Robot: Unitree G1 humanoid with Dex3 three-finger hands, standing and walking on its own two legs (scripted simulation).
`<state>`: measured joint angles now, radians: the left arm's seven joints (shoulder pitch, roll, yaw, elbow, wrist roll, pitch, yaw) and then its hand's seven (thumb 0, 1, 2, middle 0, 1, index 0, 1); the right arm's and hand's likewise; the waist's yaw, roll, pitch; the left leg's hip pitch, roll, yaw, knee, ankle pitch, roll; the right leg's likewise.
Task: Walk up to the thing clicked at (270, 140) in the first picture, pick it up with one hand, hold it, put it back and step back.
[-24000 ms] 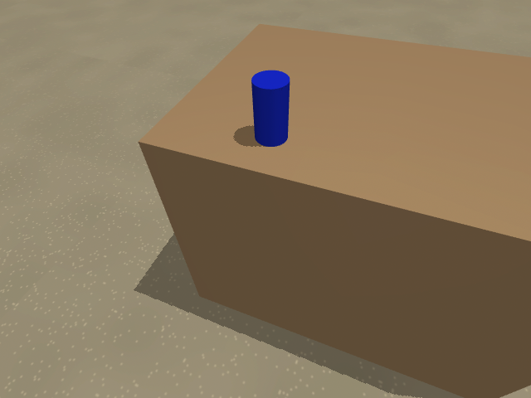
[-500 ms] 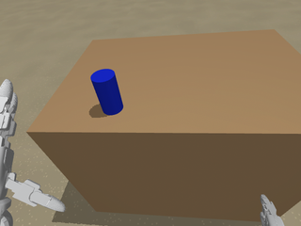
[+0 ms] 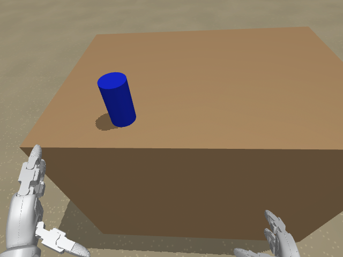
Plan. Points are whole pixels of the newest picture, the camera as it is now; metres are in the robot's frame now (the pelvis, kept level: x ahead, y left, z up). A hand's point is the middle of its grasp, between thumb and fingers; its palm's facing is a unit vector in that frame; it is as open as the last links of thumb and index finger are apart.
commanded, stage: home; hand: left
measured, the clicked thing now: (118, 100) +0.50 +0.21 +0.10
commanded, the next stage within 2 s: none
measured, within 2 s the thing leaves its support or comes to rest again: neither
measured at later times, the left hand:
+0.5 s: hand (115, 245) +0.18 +0.19 -0.10, palm faces +0.08 -0.97 -0.22, open 17.5 cm
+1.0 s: hand out of the picture +0.15 +0.23 -0.13, palm faces -0.04 -0.94 -0.34, open 17.4 cm
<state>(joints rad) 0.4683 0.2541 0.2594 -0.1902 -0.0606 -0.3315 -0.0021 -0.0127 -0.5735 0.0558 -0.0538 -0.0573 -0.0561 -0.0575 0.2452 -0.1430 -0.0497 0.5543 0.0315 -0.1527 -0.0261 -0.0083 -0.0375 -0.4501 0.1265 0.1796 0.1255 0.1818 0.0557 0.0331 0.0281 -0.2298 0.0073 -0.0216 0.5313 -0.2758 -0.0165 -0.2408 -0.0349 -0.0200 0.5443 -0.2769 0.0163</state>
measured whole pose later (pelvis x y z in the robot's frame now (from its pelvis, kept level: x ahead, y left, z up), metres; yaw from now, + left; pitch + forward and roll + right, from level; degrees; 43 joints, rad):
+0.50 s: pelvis +0.02 +0.01 +0.00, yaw -1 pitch +2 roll -1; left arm 0.30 0.17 0.03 0.48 0.01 -0.15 0.07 -0.02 -0.56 0.05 -0.05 -0.05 -0.05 -0.05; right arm 0.20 -0.20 0.00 0.68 0.00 -0.11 -0.06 0.01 -0.88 -0.89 0.20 0.30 0.20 0.30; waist 0.00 -0.01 0.04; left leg -0.30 0.01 -0.01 0.59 -0.32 -0.01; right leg -0.30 -0.03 -0.01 0.56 -0.30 0.03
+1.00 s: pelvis +0.02 +0.01 +0.00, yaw -1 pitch +0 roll +0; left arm 0.23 0.29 -0.01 0.74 0.04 -0.04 0.03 -0.01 -0.54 0.06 -0.05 -0.05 -0.05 -0.05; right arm 0.18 -0.29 -0.01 0.79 -0.03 -0.02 0.00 0.01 -0.90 -0.90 0.20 0.30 0.20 0.30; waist -0.01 0.01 0.00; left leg -0.26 0.01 0.00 0.59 -0.33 0.00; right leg -0.27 -0.04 0.00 0.59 -0.32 0.03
